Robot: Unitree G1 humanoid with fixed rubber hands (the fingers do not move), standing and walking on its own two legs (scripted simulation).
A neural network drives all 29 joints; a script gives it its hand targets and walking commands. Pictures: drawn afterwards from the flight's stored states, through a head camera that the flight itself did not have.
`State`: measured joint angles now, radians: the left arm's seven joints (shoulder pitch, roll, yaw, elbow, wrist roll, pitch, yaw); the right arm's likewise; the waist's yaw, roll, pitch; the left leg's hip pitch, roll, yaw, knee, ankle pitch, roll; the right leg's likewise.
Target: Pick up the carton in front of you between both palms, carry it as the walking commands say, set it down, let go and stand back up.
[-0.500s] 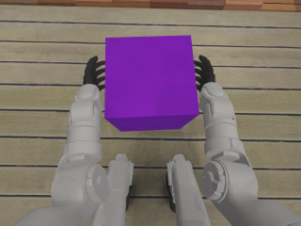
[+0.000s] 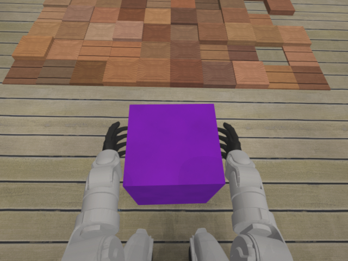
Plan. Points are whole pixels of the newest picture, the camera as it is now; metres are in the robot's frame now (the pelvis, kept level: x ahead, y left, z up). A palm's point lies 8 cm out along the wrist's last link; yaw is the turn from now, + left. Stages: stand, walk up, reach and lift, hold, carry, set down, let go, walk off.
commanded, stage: reach and lift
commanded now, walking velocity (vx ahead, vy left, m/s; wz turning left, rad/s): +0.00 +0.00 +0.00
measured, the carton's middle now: (172, 159) +0.37 +0.00 -0.09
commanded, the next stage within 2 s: hold in 1.36 s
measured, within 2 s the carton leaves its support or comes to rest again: neither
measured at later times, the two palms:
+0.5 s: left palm (96, 148) +0.32 +0.15 +0.10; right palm (253, 150) +0.31 -0.15 +0.10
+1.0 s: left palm (96, 142) +0.32 +0.15 +0.10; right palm (255, 144) +0.32 -0.15 +0.10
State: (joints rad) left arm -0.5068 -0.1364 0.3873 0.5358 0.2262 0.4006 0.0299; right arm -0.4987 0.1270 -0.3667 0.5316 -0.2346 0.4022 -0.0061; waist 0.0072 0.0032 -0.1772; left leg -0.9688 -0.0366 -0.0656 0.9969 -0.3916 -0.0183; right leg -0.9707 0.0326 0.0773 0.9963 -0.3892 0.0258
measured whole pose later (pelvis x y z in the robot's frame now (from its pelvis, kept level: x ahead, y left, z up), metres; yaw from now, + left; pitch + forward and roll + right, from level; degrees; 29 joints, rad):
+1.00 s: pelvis +0.03 +0.00 +0.08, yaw +0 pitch -4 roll +0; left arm -0.29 -0.16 0.27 0.32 0.29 0.64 -0.01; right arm -0.28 0.16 -0.25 0.31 -0.29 0.64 0.03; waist 0.00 0.00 0.02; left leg -0.12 -0.01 -0.08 0.40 -0.20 -0.01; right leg -0.12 0.01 0.08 0.39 -0.20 0.01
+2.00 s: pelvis +0.02 +0.00 +0.08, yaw +0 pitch -8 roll +0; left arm -0.30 -0.16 0.26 0.24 0.28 0.74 -0.02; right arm -0.29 0.16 -0.25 0.23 -0.27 0.75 0.02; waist 0.00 0.00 0.05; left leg -0.05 -0.01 -0.08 0.37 -0.19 -0.01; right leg -0.05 0.01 0.08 0.37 -0.19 0.02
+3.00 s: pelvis +0.29 +0.02 +0.05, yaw -3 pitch +4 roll +2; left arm 0.07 -0.13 0.05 -0.56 -0.01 1.15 0.19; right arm 0.06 0.13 -0.03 -0.51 0.01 1.12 -0.18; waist 0.02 -0.05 -0.12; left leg -0.46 0.00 0.26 0.61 -0.19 0.10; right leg -0.11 -0.10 -0.05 0.78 -0.50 0.02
